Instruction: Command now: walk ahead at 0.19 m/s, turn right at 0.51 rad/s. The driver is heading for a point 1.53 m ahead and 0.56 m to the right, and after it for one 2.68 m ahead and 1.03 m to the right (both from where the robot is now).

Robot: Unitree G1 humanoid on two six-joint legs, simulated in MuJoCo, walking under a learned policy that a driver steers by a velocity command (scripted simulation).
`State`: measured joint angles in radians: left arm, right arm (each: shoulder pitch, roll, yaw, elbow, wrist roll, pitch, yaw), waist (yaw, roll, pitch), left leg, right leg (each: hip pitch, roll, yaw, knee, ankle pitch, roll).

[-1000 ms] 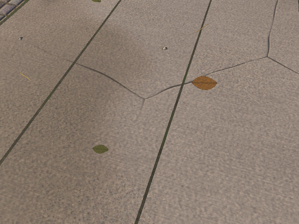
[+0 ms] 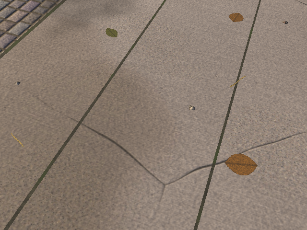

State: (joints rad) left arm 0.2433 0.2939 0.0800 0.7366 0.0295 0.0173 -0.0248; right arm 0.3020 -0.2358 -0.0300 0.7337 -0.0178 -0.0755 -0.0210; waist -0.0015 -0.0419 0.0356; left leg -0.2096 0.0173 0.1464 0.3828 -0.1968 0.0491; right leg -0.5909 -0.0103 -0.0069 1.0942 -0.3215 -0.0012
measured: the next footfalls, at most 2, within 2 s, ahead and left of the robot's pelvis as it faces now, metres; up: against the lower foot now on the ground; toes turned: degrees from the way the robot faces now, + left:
right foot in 0.22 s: +0.16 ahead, -0.12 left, +0.00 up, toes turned -11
left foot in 0.68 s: +0.21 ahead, +0.07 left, +0.00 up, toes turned -26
